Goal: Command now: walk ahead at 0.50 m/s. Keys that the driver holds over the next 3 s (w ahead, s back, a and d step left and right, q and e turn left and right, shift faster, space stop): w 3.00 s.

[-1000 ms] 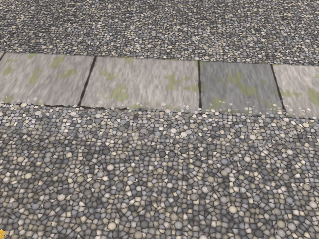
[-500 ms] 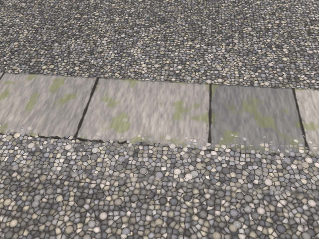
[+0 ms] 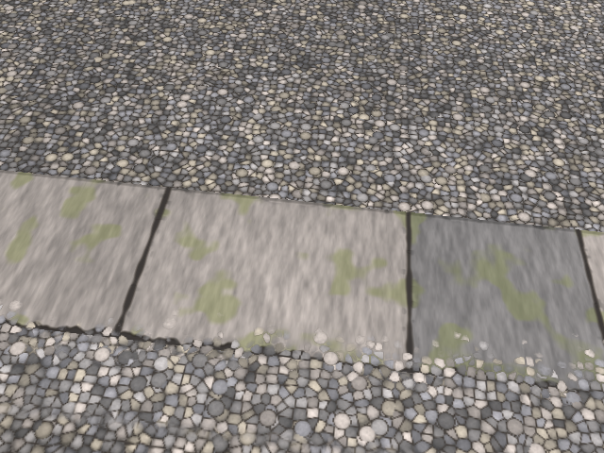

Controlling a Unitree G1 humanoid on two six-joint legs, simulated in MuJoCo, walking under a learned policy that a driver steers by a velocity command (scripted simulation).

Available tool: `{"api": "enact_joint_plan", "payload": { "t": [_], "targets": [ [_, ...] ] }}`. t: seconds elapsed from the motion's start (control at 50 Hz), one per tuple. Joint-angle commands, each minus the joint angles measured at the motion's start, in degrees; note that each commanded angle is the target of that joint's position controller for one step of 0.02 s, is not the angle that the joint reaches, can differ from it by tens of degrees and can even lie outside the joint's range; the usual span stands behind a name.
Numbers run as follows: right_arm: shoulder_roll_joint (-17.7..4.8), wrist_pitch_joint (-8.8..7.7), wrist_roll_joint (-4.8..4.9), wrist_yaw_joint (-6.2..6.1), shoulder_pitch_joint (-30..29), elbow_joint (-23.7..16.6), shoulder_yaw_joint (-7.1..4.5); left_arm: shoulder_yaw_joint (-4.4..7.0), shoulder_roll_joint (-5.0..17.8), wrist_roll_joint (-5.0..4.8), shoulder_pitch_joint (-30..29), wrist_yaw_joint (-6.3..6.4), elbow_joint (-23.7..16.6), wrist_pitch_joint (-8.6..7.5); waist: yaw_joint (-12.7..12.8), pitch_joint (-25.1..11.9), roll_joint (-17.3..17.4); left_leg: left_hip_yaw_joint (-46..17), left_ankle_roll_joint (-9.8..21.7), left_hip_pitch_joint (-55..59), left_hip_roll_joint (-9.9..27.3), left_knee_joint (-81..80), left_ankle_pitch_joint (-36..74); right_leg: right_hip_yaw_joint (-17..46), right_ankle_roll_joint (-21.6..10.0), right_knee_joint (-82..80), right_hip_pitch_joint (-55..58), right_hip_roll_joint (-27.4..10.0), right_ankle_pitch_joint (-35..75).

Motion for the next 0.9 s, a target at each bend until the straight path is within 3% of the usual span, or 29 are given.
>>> {"api": "enact_joint_plan", "payload": {
  "t": [0.02, 0.08, 0.14, 0.22, 0.32, 0.38, 0.4, 0.42, 0.44, 0.46, 0.48, 0.5, 0.52, 0.54, 0.56, 0.6, 0.66, 0.7, 0.78, 0.86, 0.9],
  "targets": [
    [-4.32, -0.81, -0.63, 0.2, 1.59, -1.39, -0.72, 1.49, 3.56, 0.23, 1.91, 0.53, -3.19, 0.26, 0.77, -3.98, 6.13, -17.39, 9.27, 10.33, 14.66, -17.36, 4.36, 2.59, -0.3, -0.58, -10.08, -6.07, 6.15],
    [-6.75, -1.05, -0.46, -0.66, 4.52, 0.28, -1.26, 1.81, 3.42, 0.72, -1.37, 0.88, -4.5, 1.29, 0.93, -1.17, 5.0, -13.38, 10.16, 8.95, 14.21, -19.89, 9.21, 1.82, 1.26, -6.51, -13.84, -6.72, 11.36],
    [-7.37, -0.48, -0.26, -1.71, 7.63, 1.47, -1.29, 1.91, 3.18, 1.15, -7.65, 0.72, -6.55, 1.14, -0.58, 0.08, 4.21, -11.04, 9.24, 11.94, 13.69, -20.41, 11.85, 1.45, 2.42, -15.95, -18.4, -6.56, 19.86],
    [-7.94, -0.05, 0.31, -2.25, 11.06, 2.78, -1.21, 1.25, 1.86, 0.77, -15.37, -0.12, -8.6, 0.63, -3.04, 1.6, 4.55, -7.7, 7.51, 14.03, 12.27, -20.83, 10.57, -0.72, 2.38, -28.51, -16.38, -4.33, 27.76],
    [-8.57, 1.12, 0.71, -2.49, 15.42, 5.3, -1.6, 0.62, 2.04, 0.16, -22.71, -1.76, -11.56, -0.02, -5.1, 3.99, 4.67, -8.05, 7.45, 22.95, 15.63, -17.38, 11.45, -1.29, 1.27, -35.9, -18.24, -2.8, 23.72],
    [-9.58, 1.83, 0.93, -2.82, 14.19, 5.57, -2.16, 1.07, 3.8, 0.04, -20.7, -2.57, -11.89, -0.58, -2.61, 2.34, 6.08, -8.16, 6.1, 26.02, 17.22, -12.59, 20.65, -2.29, -0.98, -38.4, -12.61, -1.07, 17.72],
    [-10.12, 2.04, 0.97, -2.85, 12.76, 5.25, -2.32, 1.76, 5.2, 0.16, -16.72, -2.52, -10.92, -0.71, -0.13, -0.25, 6.9, -7.25, 5.34, 25.64, 16.49, -8.24, 30.05, -3.9, -2.02, -39.04, -5.81, 0.84, 16.67],
    [-9.38, 2.31, 0.92, -2.81, 11.52, 4.91, -2.03, 3.06, 7.39, 0.36, -8.26, -2.24, -8.23, -0.71, 4.12, -5.14, 6.3, -5.08, 3.98, 23.34, 13.69, 1.24, 37.12, -5.37, -3.58, -40.08, 5.82, 2.79, 17.69],
    [-7.65, 2.27, 0.27, -2.76, 11.26, 3.76, -1.19, 4.38, 11.17, 0.94, 2.8, -1.72, -5.49, -0.67, 8.04, -13.15, 2.85, -2.78, 2.03, 12.74, 10.55, 16.7, 28.45, 1.77, -6.83, -37.96, 23.92, -3.68, 19.39],
    [-0.46, 1.04, -0.17, -2.12, 17.92, 3.05, 0.96, 5.67, 16.85, 1.6, 9.2, -1.53, -4.08, -0.36, 5.84, -21.62, -11.48, -1.3, -2.34, -11.34, 0.08, 39.98, -2.08, 28.37, -16.26, -41.84, 46.37, -18.39, 12.19],
    [-3.08, -0.55, 0.85, -1.67, 17.02, 4.14, 0.51, 4.16, 12.05, 1.19, 9.4, -1.64, -3.95, -0.23, 6.6, -24.94, -11.78, -10.08, -1.79, -18.95, -0.89, 48.52, -23.71, 40.76, -17.48, -49.42, 48.03, -20.65, 7.34],
    [-7.77, -1.43, 2.41, -1.44, 11.34, 2.44, -0.77, 3.16, 9.09, 0.79, 3.88, -1.54, -4.79, -0.33, 5.82, -15.55, -8.68, -10.18, -0.65, -23.87, 2.84, 51.26, -20.77, 32.03, -14.01, -50.11, 40.47, -18.48, 6.51],
    [-8.09, -1.66, 2.6, -1.68, 7.46, 1.5, -0.84, 2.47, 7.09, 0.88, -1.39, -1.48, -6.11, -0.29, 4.2, -10.03, -4.4, -8.44, -0.22, -22.86, 6.13, 49.0, -15.15, 23.79, -11.95, -51.46, 31.19, -16.1, 9.97],
    [-7.45, -1.33, 1.82, -2.11, 5.57, 1.3, -1.16, 1.88, 5.33, 1.28, -4.91, -1.73, -6.51, -0.33, 2.42, -5.83, -1.52, -7.48, -0.41, -20.37, 8.08, 45.01, -11.35, 18.23, -10.78, -53.61, 22.71, -13.72, 14.05],
    [-6.65, -0.47, 1.27, -2.42, 6.46, 1.57, -1.52, 1.38, 3.84, 1.78, -6.5, -1.93, -6.49, -0.55, 0.33, -4.21, -2.35, -7.85, -0.41, -16.56, 9.77, 41.7, -8.69, 14.12, -9.61, -55.59, 17.43, -11.54, 16.08],
    [-3.88, 1.03, 0.99, -2.6, 8.64, 2.19, -1.35, 1.44, 4.05, 1.8, -5.71, -2.09, -5.48, -0.87, -1.23, -3.36, -3.28, -7.24, -0.95, -12.96, 10.37, 38.5, -6.56, 10.66, -10.1, -58.44, 12.76, -10.26, 18.3],
    [-4.17, 1.72, 0.44, -2.89, 4.09, 0.47, -1.69, 2.01, 6.58, 1.77, -2.87, -1.14, -3.99, -1.03, -1.07, -0.82, -1.91, -6.97, -2.44, -17.9, 10.89, 31.07, 0.07, 7.64, -10.89, -60.77, 12.75, -10.25, 21.77],
    [-4.0, 1.6, 0.13, -2.71, 0.0, -0.83, -1.75, 1.98, 6.82, 1.58, -1.02, -0.49, -3.23, -0.7, -0.14, -0.01, -1.7, -6.8, -3.12, -20.33, 10.74, 24.51, 6.18, 5.95, -10.16, -61.27, 14.43, -9.79, 22.58],
    [-2.79, 1.15, 0.47, -1.94, -7.65, -2.85, -1.19, 1.99, 7.39, 0.97, 2.31, 0.11, -1.79, -0.35, 2.16, 1.59, -1.97, -4.78, -3.27, -18.41, 8.54, 12.05, 14.66, 2.38, -8.44, -61.8, 16.11, -8.34, 21.22],
    [-2.85, 0.78, 0.98, -0.84, -13.7, -5.01, -0.65, 2.27, 7.81, 0.54, 6.14, 0.31, 0.5, 0.43, 4.04, 3.66, -1.86, -4.28, -2.64, -19.51, 7.31, 5.84, 12.87, 2.12, -8.31, -59.69, 22.63, -10.66, 21.16],
    [-3.44, 0.37, 1.12, -0.15, -14.91, -6.02, -0.62, 2.62, 8.28, 0.34, 6.48, 0.54, 1.19, 0.96, 3.66, 3.96, -2.22, -4.45, -1.44, -19.33, 6.98, 3.82, 9.38, 2.57, -7.78, -57.43, 25.99, -12.41, 23.21]
  ]
}}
